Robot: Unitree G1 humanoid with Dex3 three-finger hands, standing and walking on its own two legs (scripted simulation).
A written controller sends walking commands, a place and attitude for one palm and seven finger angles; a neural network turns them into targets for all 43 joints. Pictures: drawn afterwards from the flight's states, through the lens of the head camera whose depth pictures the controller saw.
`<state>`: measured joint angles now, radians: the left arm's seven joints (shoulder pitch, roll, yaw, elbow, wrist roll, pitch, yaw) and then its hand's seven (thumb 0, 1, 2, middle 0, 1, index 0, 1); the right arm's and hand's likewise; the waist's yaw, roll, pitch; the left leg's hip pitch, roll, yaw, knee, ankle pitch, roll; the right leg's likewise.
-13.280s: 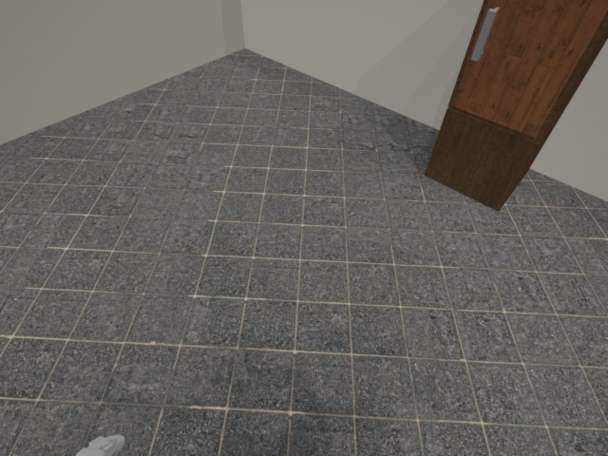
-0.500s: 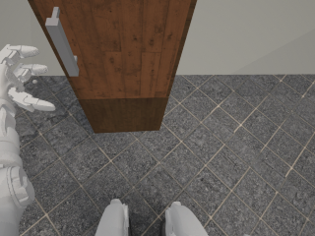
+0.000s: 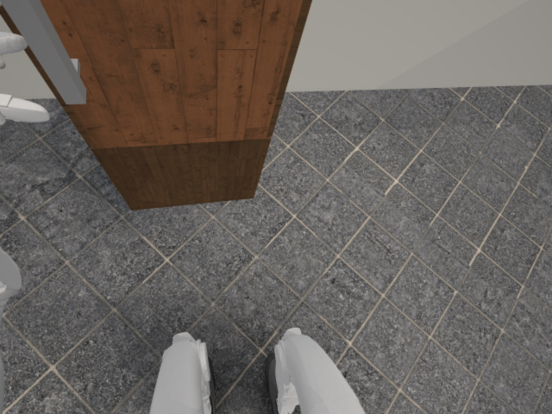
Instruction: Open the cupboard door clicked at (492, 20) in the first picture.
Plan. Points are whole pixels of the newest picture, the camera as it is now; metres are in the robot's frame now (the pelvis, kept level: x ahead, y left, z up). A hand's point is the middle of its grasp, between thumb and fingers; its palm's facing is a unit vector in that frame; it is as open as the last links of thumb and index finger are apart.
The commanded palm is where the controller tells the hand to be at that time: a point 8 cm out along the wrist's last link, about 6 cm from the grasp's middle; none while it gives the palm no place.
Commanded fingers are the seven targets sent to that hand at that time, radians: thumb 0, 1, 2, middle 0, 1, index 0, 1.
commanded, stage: move the hooked fingers beside the handle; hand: left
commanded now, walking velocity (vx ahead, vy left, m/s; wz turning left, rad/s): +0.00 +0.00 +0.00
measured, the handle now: (49, 34) +0.59 +0.23 +0.08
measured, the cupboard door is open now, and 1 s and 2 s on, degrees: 0 0 0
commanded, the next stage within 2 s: slide the fingers in behind the handle in 0.76 s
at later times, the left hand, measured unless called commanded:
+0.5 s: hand out of the picture +0.53 +0.28 +0.07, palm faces +0.05 -1.00 -0.01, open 14.0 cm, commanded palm +0.52 +0.30 +0.07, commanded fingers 0.00 -0.50 0.30 -0.30 -1.20 -0.30 -1.20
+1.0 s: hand (3, 70) +0.53 +0.27 +0.08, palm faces +0.05 -1.00 -0.01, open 14.0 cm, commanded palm +0.52 +0.29 +0.07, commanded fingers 0.00 -0.50 0.30 -0.30 -1.20 -0.30 -1.20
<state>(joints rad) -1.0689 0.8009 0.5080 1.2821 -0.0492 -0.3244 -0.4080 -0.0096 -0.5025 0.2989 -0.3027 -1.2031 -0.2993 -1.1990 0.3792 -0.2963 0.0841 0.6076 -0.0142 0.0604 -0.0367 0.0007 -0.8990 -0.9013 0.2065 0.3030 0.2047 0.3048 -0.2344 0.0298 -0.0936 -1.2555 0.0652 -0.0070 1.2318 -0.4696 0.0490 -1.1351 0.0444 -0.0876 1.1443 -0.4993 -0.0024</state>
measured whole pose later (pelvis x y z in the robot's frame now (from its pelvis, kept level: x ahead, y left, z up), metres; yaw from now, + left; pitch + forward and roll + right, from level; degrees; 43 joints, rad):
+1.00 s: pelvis +0.00 +0.00 +0.00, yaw +0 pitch +27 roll -6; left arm -1.02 0.75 0.48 1.25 -0.08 -0.36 -0.40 -0.01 -0.50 0.30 -0.30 -1.20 -0.30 -1.20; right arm 0.37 -0.28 0.08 0.62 -0.01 0.08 -0.02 0.00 -0.90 -0.90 0.21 0.30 0.20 0.30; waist -0.21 0.03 -0.10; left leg -1.24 0.07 -0.02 1.23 -0.47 0.04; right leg -1.11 0.05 -0.10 1.14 -0.50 -0.01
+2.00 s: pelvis +0.01 -0.01 +0.01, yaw +1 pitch +26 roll -5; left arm -0.96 0.55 0.42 1.19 -0.07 -0.39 -0.22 -0.01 -0.50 0.30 -0.30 -1.20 -0.30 -1.20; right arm 0.39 -0.26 0.05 0.62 -0.03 0.08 0.01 0.00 -0.90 -0.90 0.21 0.30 0.20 0.30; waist -0.20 0.04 -0.12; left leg -1.17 0.06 0.00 1.19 -0.48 0.03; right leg -1.06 0.05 -0.08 1.12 -0.52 -0.01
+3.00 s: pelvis +0.02 -0.01 +0.01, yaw +2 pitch +25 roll -5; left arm -0.94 0.51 0.37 1.20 -0.08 -0.43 -0.17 0.00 0.26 0.62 -0.34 -1.28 -0.32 -1.28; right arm 0.38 -0.26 0.04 0.65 -0.03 0.08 0.02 0.00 -0.90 -0.90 0.20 0.30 0.20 0.30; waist -0.18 0.05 -0.12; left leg -1.15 0.05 -0.01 1.19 -0.48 0.03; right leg -1.04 0.04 -0.08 1.12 -0.52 -0.02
